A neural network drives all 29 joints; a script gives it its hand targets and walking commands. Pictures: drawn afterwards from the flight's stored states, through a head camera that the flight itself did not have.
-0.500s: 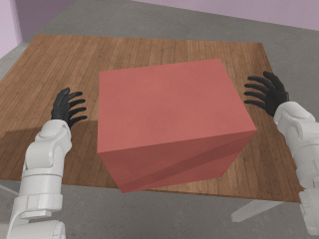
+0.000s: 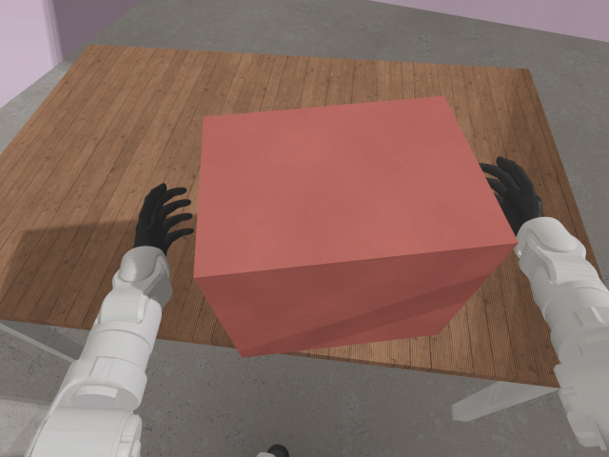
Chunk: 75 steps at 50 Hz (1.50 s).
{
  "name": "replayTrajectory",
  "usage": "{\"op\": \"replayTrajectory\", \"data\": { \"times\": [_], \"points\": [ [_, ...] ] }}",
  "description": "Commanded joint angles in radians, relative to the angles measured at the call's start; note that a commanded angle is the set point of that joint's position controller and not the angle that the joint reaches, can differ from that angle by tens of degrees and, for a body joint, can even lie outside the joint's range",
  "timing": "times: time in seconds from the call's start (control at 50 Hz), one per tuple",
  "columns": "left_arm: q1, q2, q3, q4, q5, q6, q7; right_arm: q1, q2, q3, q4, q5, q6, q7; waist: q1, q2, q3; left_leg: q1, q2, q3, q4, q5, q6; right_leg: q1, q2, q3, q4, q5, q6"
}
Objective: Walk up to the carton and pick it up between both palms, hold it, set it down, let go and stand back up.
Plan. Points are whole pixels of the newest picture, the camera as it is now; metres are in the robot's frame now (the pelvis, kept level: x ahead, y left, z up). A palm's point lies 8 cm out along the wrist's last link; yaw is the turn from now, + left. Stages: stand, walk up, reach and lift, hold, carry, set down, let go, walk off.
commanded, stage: reach and lift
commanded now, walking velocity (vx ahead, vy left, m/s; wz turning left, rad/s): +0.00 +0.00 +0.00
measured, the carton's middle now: (334, 238) +0.41 +0.04 +0.01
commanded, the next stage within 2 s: none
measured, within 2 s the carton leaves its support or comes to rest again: leaves its support in 1.98 s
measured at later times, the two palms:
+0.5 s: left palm (159, 245) +0.35 +0.27 +0.04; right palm (496, 221) +0.45 -0.18 +0.05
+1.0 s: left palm (184, 242) +0.36 +0.24 +0.04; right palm (487, 216) +0.46 -0.16 +0.05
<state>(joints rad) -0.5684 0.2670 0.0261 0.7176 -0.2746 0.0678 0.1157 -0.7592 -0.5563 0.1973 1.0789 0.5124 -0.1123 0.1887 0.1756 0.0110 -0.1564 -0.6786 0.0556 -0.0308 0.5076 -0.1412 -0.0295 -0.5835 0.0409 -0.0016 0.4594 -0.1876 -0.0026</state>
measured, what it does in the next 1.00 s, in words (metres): stands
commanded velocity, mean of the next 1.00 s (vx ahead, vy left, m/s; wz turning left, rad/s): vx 0.00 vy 0.00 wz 0.00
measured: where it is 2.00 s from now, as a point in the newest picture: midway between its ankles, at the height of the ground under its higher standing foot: outside the picture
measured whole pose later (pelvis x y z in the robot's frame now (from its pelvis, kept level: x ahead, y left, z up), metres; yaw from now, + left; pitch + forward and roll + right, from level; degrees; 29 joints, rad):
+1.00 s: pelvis +0.00 -0.01 +0.00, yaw +0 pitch +18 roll -2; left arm -0.58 0.14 0.11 0.74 -0.17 -0.01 0.13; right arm -0.81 -0.42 0.22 1.13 0.46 -0.16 0.11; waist 0.17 0.01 -0.16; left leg -0.68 0.07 -0.04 0.50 -0.14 -0.04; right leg -0.59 0.05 -0.01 0.46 -0.20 -0.02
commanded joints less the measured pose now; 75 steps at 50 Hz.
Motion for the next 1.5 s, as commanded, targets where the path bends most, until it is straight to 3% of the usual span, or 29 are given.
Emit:
{"op": "replayTrajectory", "data": {
  "times": [0.0,0.04,0.12,0.16,0.18,0.2,0.22,0.3,0.36,0.42,0.5,0.56,0.62,0.68,0.76,0.8,0.82,0.9,1.02,1.06,1.12,1.16,1.24,1.28,1.3,1.32,1.36,1.38,1.48],
  "points": [
    [-0.389,0.209,0.080,-0.270,0.016,-0.083,0.004,-0.428,-0.262,-0.047,-0.148,0.059,-0.097,-0.015,-0.010,-0.032,-0.681,0.421,-0.029,0.048,0.033,0.398,-0.032,0.248,0.050,-0.039,0.018,0.313,0.027],
    [-0.409,0.212,0.072,-0.193,0.012,-0.082,-0.003,-0.449,-0.235,-0.021,-0.104,0.055,-0.084,-0.013,0.001,-0.053,-0.628,0.353,-0.031,0.053,0.019,0.314,-0.011,0.232,0.042,-0.028,0.009,0.262,0.033],
    [-0.417,0.205,0.067,-0.221,0.003,-0.117,0.005,-0.465,-0.221,-0.041,-0.165,0.035,-0.105,-0.020,0.003,-0.046,-0.691,0.333,-0.032,0.056,0.035,0.325,-0.019,0.241,0.043,-0.039,0.024,0.252,0.029],
    [-0.395,0.205,0.077,-0.187,-0.009,-0.119,0.001,-0.483,-0.203,-0.022,-0.223,0.029,-0.109,-0.035,0.006,-0.102,-0.717,0.296,-0.035,0.063,0.042,0.323,-0.008,0.292,0.037,-0.039,0.031,0.328,0.039],
    [-0.367,0.209,0.083,-0.071,-0.002,-0.123,-0.008,-0.463,-0.188,-0.011,-0.150,0.019,-0.101,-0.046,0.005,-0.135,-0.647,0.220,-0.044,0.068,0.040,0.267,0.007,0.307,0.021,-0.022,0.047,0.338,0.053],
    [-0.397,0.218,0.088,-0.084,0.003,-0.130,-0.019,-0.491,-0.161,-0.008,-0.185,0.002,-0.095,-0.056,0.018,-0.159,-0.662,0.173,-0.045,0.067,0.017,0.246,0.014,0.363,0.009,-0.007,0.057,0.380,0.064],
    [-0.361,0.217,0.086,-0.048,0.005,-0.140,-0.026,-0.440,-0.148,-0.004,-0.147,-0.005,-0.094,-0.065,-0.003,-0.169,-0.639,0.156,-0.054,0.073,0.009,0.243,0.020,0.406,0.008,-0.006,0.070,0.420,0.069],
    [-0.370,0.195,0.113,-0.175,0.027,-0.167,-0.038,-0.433,-0.136,-0.028,-0.238,-0.010,-0.128,-0.094,-0.017,-0.132,-0.759,0.197,-0.057,0.074,0.022,0.347,0.009,0.473,0.008,0.005,0.089,0.558,0.079],
    [-0.371,0.198,0.151,-0.161,0.048,-0.168,-0.057,-0.436,-0.125,-0.035,-0.241,-0.040,-0.123,-0.115,-0.034,-0.148,-0.734,0.158,-0.066,0.082,0.006,0.326,0.013,0.528,-0.011,0.023,0.096,0.617,0.090],
    [-0.356,0.150,0.141,-0.116,0.076,-0.164,-0.061,-0.441,-0.104,-0.045,-0.173,-0.061,-0.118,-0.115,-0.028,-0.136,-0.676,0.226,-0.055,0.074,-0.003,0.351,-0.003,0.448,0.007,0.004,0.065,0.534,0.083],
    [-0.333,0.093,0.113,-0.198,0.076,-0.165,-0.040,-0.421,-0.097,-0.048,-0.164,-0.039,-0.134,-0.095,-0.030,-0.041,-0.673,0.412,-0.038,0.058,0.014,0.458,-0.043,0.299,0.037,-0.034,0.003,0.399,0.048],
    [-0.408,0.074,0.092,-0.177,0.063,-0.166,-0.006,-0.470,-0.108,-0.072,-0.118,-0.043,-0.123,-0.075,-0.026,-0.006,-0.631,0.429,-0.027,0.052,0.005,0.327,-0.043,0.158,0.043,-0.043,-0.042,0.138,0.021],
    [-0.432,0.065,0.066,-0.079,0.040,-0.160,0.019,-0.506,-0.094,-0.048,-0.079,-0.048,-0.088,-0.056,-0.008,-0.046,-0.563,0.362,-0.025,0.052,-0.003,0.174,-0.027,0.084,0.032,-0.037,-0.049,-0.027,0.017],
    [-0.462,0.069,0.036,-0.023,0.023,-0.165,0.030,-0.555,-0.063,-0.022,-0.066,-0.046,-0.069,-0.048,0.010,-0.091,-0.554,0.304,-0.026,0.061,-0.013,0.087,-0.002,0.085,0.020,-0.030,-0.039,-0.085,0.018],
    [-0.462,0.058,0.032,-0.098,0.019,-0.176,0.044,-0.530,-0.074,-0.034,-0.080,-0.035,-0.088,-0.054,-0.018,-0.045,-0.680,0.367,-0.029,0.056,0.045,0.258,-0.029,0.114,0.035,-0.043,-0.001,0.068,0.017],
    [-0.416,0.044,0.058,-0.186,0.050,-0.161,0.040,-0.502,-0.073,-0.030,-0.109,-0.023,-0.095,-0.060,0.004,-0.030,-0.740,0.434,-0.031,0.062,0.054,0.379,-0.039,0.157,0.040,-0.040,0.006,0.207,0.022],
    [-0.425,0.037,0.060,-0.180,0.058,-0.154,0.038,-0.502,-0.085,-0.035,-0.091,-0.018,-0.100,-0.064,-0.020,-0.012,-0.730,0.439,-0.029,0.052,0.065,0.418,-0.043,0.156,0.043,-0.045,0.016,0.252,0.020],
    [-0.363,0.033,0.121,-0.183,0.116,-0.130,0.019,-0.471,-0.063,-0.027,-0.081,-0.030,-0.101,-0.080,-0.001,-0.045,-0.653,0.418,-0.038,0.054,0.029,0.426,-0.034,0.231,0.035,-0.028,-0.002,0.342,0.035],
    [-0.364,0.012,0.133,-0.241,0.136,-0.149,0.008,-0.489,-0.048,-0.050,-0.203,-0.082,-0.129,-0.110,-0.019,-0.096,-0.706,0.358,-0.052,0.064,0.015,0.427,-0.034,0.378,0.032,-0.032,0.015,0.479,0.055],
    [-0.385,-0.008,0.131,-0.220,0.144,-0.160,-0.002,-0.495,-0.013,-0.054,-0.176,-0.096,-0.117,-0.116,-0.027,-0.090,-0.669,0.325,-0.051,0.062,-0.004,0.376,-0.023,0.385,0.016,-0.014,0.012,0.449,0.051],
    [-0.365,-0.015,0.141,-0.115,0.139,-0.179,-0.014,-0.482,0.037,-0.036,-0.149,-0.110,-0.102,-0.113,-0.014,-0.142,-0.602,0.283,-0.052,0.068,-0.035,0.272,-0.001,0.378,0.003,0.000,-0.015,0.359,0.064],
    [-0.373,-0.038,0.130,-0.100,0.141,-0.202,-0.014,-0.477,0.057,-0.051,-0.148,-0.131,-0.108,-0.112,-0.011,-0.142,-0.612,0.308,-0.049,0.069,-0.039,0.287,-0.006,0.362,0.008,-0.006,-0.021,0.321,0.060],
    [-0.408,-0.045,0.109,-0.145,0.135,-0.234,0.010,-0.511,0.034,-0.069,-0.195,-0.130,-0.136,-0.114,-0.009,-0.090,-0.723,0.381,-0.044,0.066,0.003,0.393,-0.034,0.322,0.024,-0.022,-0.017,0.333,0.040],
    [-0.403,-0.048,0.116,-0.085,0.149,-0.220,0.012,-0.494,0.030,-0.063,-0.138,-0.121,-0.118,-0.115,-0.012,-0.069,-0.665,0.396,-0.043,0.067,0.011,0.366,-0.034,0.268,0.023,-0.021,-0.029,0.285,0.039],
    [-0.411,-0.055,0.098,-0.096,0.140,-0.217,0.014,-0.514,0.045,-0.055,-0.141,-0.121,-0.113,-0.112,-0.007,-0.076,-0.656,0.400,-0.039,0.066,0.006,0.370,-0.032,0.257,0.025,-0.023,-0.039,0.272,0.032],
    [-0.415,-0.076,0.086,-0.197,0.135,-0.223,0.023,-0.490,0.040,-0.058,-0.166,-0.112,-0.118,-0.107,-0.016,-0.023,-0.713,0.452,-0.041,0.066,0.013,0.416,-0.046,0.252,0.029,-0.032,-0.040,0.287,0.027],
    [-0.392,-0.065,0.081,-0.132,0.136,-0.203,0.022,-0.480,0.029,-0.055,-0.123,-0.099,-0.113,-0.103,-0.028,-0.028,-0.665,0.473,-0.037,0.058,0.031,0.463,-0.045,0.204,0.037,-0.034,-0.048,0.306,0.024],
    [-0.422,-0.075,0.063,-0.214,0.126,-0.204,0.023,-0.498,0.014,-0.059,-0.155,-0.092,-0.121,-0.099,-0.026,-0.004,-0.722,0.503,-0.034,0.056,0.038,0.499,-0.052,0.208,0.040,-0.036,-0.039,0.323,0.024],
    [-0.418,-0.059,0.109,-0.111,0.132,-0.184,0.019,-0.515,0.034,-0.041,-0.137,-0.091,-0.099,-0.104,-0.012,-0.096,-0.617,0.421,-0.035,0.057,0.006,0.392,-0.025,0.241,0.032,-0.018,-0.052,0.295,0.033]
  ]
}}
